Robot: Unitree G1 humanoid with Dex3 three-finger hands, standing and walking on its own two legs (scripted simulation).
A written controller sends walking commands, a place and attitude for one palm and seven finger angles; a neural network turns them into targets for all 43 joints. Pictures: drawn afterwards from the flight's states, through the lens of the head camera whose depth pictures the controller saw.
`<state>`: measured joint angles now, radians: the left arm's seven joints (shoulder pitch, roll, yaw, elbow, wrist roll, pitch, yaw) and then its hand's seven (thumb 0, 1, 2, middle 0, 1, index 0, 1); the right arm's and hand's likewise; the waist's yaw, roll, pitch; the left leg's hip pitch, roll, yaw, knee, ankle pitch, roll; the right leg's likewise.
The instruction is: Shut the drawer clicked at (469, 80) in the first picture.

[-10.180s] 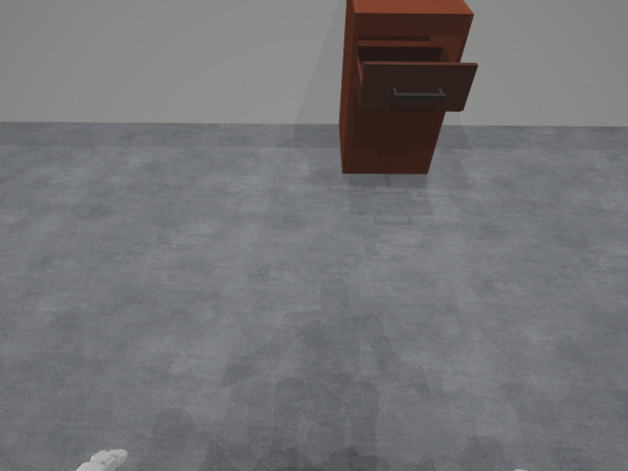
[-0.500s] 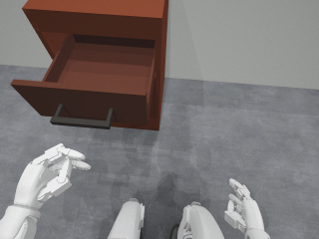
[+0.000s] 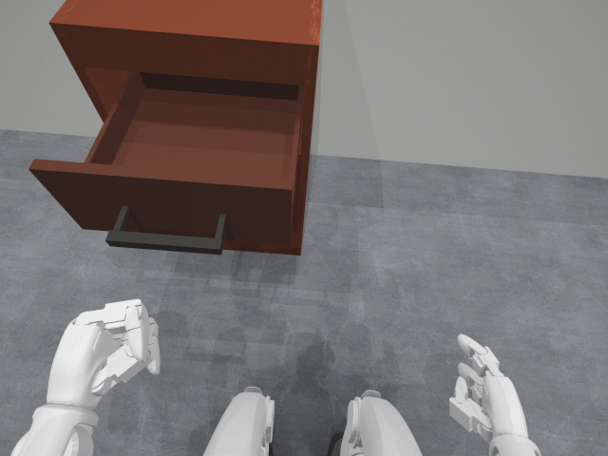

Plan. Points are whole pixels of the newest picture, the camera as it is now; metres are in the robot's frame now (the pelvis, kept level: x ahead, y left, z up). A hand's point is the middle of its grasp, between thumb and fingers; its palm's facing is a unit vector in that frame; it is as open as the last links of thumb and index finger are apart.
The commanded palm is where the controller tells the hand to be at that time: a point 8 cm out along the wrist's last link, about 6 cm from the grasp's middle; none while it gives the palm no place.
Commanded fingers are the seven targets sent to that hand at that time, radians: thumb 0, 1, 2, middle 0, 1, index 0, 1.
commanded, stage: raise the hand and make a fist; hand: left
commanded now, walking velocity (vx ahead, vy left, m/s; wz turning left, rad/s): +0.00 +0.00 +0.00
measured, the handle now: (169, 230) +0.44 +0.25 -0.07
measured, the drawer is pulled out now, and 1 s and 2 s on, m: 0.23 0.23 0.23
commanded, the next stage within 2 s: bring the fist close to the handle in 0.66 s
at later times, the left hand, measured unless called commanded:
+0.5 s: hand (145, 344) +0.24 +0.20 +0.03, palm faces -0.03 -1.00 -0.05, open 3.3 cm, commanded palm +0.22 +0.26 +0.03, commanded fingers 0.00 0.90 0.90 -1.40 -1.60 -1.40 -1.60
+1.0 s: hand (153, 330) +0.26 +0.21 +0.00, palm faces -0.02 -1.00 -0.05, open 3.3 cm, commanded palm +0.24 +0.26 +0.01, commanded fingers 0.00 0.90 0.90 -1.40 -1.60 -1.40 -1.60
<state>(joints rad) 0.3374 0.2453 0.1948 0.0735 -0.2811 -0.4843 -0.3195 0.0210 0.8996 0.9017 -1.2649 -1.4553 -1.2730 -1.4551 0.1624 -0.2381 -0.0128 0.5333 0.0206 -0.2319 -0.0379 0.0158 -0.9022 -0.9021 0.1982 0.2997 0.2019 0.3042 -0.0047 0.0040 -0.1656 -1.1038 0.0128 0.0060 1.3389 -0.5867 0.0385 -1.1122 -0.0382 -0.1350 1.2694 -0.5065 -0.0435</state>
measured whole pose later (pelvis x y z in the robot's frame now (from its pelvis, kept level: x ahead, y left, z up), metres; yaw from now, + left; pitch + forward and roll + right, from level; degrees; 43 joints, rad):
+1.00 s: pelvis +0.01 -0.01 -0.02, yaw -1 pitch +24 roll -3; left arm 0.25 0.28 0.25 0.16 -0.31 -0.49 -0.36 0.02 0.90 0.90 -1.40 -1.60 -1.40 -1.60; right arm 0.16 -0.25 0.01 0.53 0.02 -0.16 -0.03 0.01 -0.90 -0.90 0.20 0.30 0.20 0.30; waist -0.01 0.01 -0.19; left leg -1.20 0.03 -0.01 1.42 -0.63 0.03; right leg -1.21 -0.03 -0.15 1.34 -0.55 -0.06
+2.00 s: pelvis -0.01 +0.00 -0.08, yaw -2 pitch +31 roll -4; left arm -0.11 0.33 0.30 0.36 -0.27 -0.47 -0.32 0.02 0.90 0.90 -1.39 -1.60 -1.40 -1.60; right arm 0.14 -0.28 0.02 0.54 0.01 -0.06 0.00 0.01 -0.90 -0.90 0.20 0.30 0.20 0.30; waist -0.04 0.01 -0.19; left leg -1.51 0.03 0.01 1.64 -0.68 0.05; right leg -1.53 -0.04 -0.13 1.56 -0.58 -0.04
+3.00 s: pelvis -0.03 +0.00 -0.08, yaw -1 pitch +31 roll -4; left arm -0.51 0.42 0.32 0.77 -0.20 -0.50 -0.33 -0.02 0.76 0.95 -1.40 -1.60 -1.40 -1.60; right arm 0.18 -0.29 0.05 0.62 -0.01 -0.06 -0.04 0.01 -0.90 -0.90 0.20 0.30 0.21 0.30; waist -0.07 0.01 -0.18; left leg -1.56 0.02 -0.02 1.66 -0.64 0.04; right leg -1.56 -0.05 -0.15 1.56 -0.54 -0.06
